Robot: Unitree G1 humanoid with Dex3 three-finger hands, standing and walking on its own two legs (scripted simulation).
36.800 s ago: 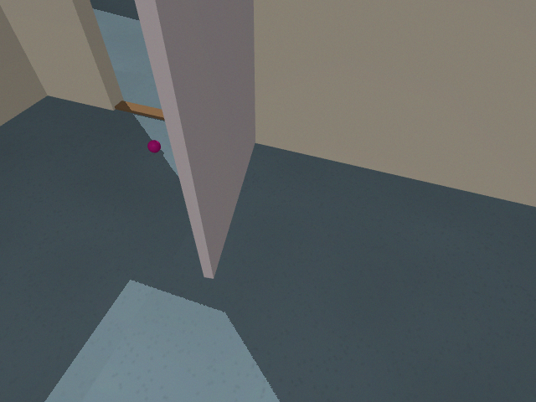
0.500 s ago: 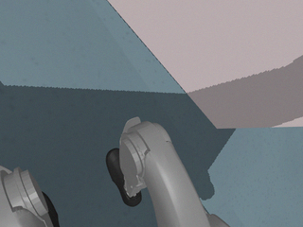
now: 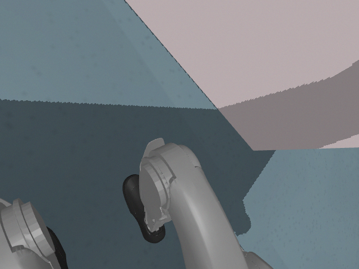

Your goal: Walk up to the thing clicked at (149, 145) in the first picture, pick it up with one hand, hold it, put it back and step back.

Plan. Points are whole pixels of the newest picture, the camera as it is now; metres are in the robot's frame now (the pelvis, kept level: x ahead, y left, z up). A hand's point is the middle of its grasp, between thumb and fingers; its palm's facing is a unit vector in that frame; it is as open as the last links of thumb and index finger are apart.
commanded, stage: settle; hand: left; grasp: from above
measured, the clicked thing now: out of the picture +0.49 +0.30 -0.28
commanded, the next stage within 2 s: lift in 0.90 s
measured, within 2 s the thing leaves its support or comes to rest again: leaves its support in 0.22 s
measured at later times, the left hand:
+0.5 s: hand out of the picture +0.48 +0.31 -0.21, palm faces -0.40 -0.12 -0.91, open 9.2 cm
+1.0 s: hand out of the picture +0.47 +0.31 -0.13, palm faces -0.42 -0.10 -0.90, open 9.2 cm
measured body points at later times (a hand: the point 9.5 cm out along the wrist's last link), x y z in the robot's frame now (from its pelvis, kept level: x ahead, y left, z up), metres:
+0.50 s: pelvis +0.01 +0.00 +0.01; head +0.27 +0.11 +0.35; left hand +0.49 +0.31 -0.16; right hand +0.05 -0.26 -0.06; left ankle +0.06 +0.12 -0.28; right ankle +0.12 -0.12 -0.28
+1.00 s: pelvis +0.00 -0.01 +0.02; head +0.23 +0.08 +0.39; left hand +0.49 +0.31 -0.08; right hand +0.08 -0.27 -0.08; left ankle +0.06 +0.12 -0.28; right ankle +0.12 -0.12 -0.28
